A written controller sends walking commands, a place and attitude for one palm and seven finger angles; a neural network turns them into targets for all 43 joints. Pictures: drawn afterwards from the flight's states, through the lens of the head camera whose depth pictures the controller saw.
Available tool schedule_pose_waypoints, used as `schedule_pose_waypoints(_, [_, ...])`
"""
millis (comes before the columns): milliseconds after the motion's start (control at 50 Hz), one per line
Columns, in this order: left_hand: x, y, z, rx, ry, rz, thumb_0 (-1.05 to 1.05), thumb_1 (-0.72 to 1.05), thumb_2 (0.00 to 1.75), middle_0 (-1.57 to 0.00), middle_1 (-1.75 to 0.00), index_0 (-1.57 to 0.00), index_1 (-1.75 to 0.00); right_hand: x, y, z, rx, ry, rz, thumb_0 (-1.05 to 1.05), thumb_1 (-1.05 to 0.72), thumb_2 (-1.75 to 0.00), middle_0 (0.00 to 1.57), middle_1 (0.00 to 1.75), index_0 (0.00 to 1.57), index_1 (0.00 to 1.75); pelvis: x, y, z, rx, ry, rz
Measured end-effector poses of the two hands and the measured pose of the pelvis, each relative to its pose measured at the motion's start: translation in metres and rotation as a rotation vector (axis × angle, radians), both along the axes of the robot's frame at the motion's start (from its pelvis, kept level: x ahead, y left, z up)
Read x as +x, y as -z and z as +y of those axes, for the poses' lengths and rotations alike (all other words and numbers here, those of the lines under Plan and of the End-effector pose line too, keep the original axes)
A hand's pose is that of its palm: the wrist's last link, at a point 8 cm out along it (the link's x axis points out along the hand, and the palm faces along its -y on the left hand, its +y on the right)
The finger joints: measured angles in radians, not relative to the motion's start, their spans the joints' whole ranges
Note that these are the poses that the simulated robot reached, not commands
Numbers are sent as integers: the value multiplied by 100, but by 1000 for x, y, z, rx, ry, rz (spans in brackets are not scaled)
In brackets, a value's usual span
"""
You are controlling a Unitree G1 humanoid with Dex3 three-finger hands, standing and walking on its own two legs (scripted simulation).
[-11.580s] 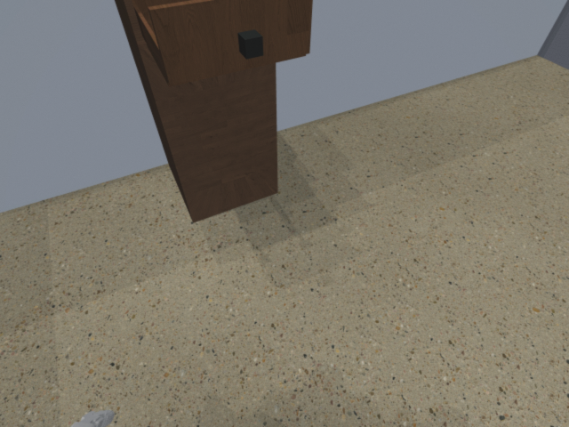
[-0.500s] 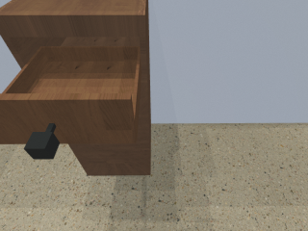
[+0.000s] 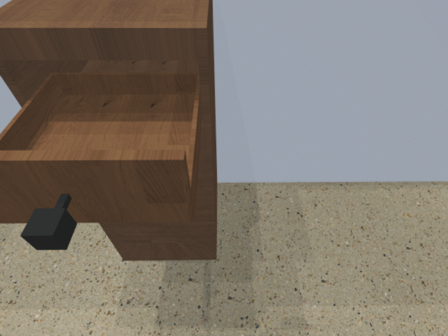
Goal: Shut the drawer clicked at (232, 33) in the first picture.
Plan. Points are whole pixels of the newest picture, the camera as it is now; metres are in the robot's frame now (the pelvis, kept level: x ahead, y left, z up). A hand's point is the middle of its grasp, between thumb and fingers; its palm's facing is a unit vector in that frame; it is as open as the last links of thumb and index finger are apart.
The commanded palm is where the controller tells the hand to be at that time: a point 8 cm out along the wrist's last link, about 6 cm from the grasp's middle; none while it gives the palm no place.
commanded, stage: shuffle to correct the standing spot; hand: left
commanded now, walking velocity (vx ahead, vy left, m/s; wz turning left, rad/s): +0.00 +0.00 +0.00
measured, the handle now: (56, 217) +0.25 +0.27 +0.12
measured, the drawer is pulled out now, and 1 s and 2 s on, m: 0.28 0.28 0.28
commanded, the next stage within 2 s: come to a stop and stand still in 0.22 s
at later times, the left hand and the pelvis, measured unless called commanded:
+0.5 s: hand out of the picture -0.01 +0.24 -0.19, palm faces +0.10 -0.96 -0.25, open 7.4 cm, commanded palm none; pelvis -0.02 +0.04 -0.02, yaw +3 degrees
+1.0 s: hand out of the picture -0.02 +0.19 -0.18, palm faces +0.06 -0.98 -0.19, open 7.4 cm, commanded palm none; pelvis -0.01 +0.03 -0.01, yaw +3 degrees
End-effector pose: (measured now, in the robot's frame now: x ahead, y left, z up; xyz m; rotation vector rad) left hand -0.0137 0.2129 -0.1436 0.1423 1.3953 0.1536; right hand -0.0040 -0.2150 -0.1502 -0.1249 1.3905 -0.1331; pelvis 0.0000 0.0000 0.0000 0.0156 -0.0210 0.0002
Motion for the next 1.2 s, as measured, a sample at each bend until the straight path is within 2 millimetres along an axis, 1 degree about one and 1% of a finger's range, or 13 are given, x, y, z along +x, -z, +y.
schedule_pose_waypoints(180, [7, 1, 4, 19, -13, -10, 1, 91, 90, -20, -30, -20, -30, 25, 0, -10, -20, -18, -43, 0, -91, -90, 20, 30, 20, 30, 2, 2, -2, 5, -5, 4])
schedule_pose_waypoints(260, [9, 3, 13, 41, -37, -37, 1, 91, 90, -20, -30, -20, -30, 35, 3, -13, -31, -38, -52, 0, -91, -90, 20, 30, 20, 30, -5, 7, 0, 4, -26, 0])
schedule_pose_waypoints(320, [5, 3, 24, 55, -58, -54, 1, 91, 90, -20, -30, -20, -30, 44, 2, -12, -46, -57, -55, 0, -91, -90, 20, 30, 20, 30, -11, 9, 7, 12, -40, -8])
schedule_pose_waypoints(420, [-5, 4, 50, 65, -67, -51, 1, 91, 90, -21, -30, -20, -30, 65, -7, 1, -58, -76, -122, 0, -91, -90, 20, 30, 20, 30, -19, 8, 23, 26, -53, -4])
schedule_pose_waypoints(480, [-8, 14, 69, 63, -67, -50, 1, 91, 90, -21, -30, -20, -30, 72, -5, 14, -68, -92, -190, 0, -91, -90, 20, 30, 20, 30, -20, 18, 37, 2, -53, 5])
schedule_pose_waypoints(520, [-8, 18, 80, 67, -68, -51, 1, 91, 90, -20, -30, -20, -30, 69, -4, 24, -68, -102, -197, 0, -91, -90, 20, 30, 20, 30, -23, 20, 42, 11, -54, 2])
schedule_pose_waypoints(580, [-6, 13, 88, 71, -64, -58, 1, 91, 90, -20, -30, -20, -30, 59, -6, 36, -52, -115, -177, 0, -91, -90, 20, 30, 20, 30, -26, 15, 45, 12, -52, 3])
schedule_pose_waypoints(640, [-5, 5, 86, 64, -54, -64, 1, 91, 90, -20, -30, -20, -30, 48, -6, 40, -40, -100, -153, 0, -92, -90, 20, 30, 21, 30, -29, 9, 45, 3, -53, 11])
schedule_pose_waypoints(760, [-13, 0, 61, 47, -35, -49, 1, 91, 90, -20, -30, -19, -30, 27, 3, 27, -16, -65, -105, 0, -93, -90, 20, 30, 21, 30, -29, 8, 36, 2, -48, 13])
schedule_pose_waypoints(860, [-23, 1, 36, 7, -24, -11, 1, 91, 90, -20, -30, -20, -30, 9, 4, 19, -12, -54, -54, 0, -92, -90, 20, 30, 21, 30, -21, 6, 29, -8, -54, 9])
schedule_pose_waypoints(940, [-19, 4, 27, -1, -30, -12, 1, 91, 90, -20, -30, -20, -30, 2, 7, 14, -26, -34, -43, 0, -92, -90, 20, 30, 20, 30, -12, 10, 28, -17, -57, 20])
schedule_pose_waypoints(1040, [-7, 6, 29, 4, -41, -35, 1, 92, 90, -21, -30, -20, -30, 6, 4, 16, -30, -26, -32, 0, -91, -90, 20, 30, 20, 30, -2, 9, 28, -13, -54, 12])
schedule_pose_waypoints(1200, [12, 3, 48, 29, -32, -86, 1, 91, 90, -20, -30, -20, -30, 32, 0, 26, -31, -35, -85, 0, -91, -90, 20, 30, 20, 30, -2, 7, 35, -11, -43, -11])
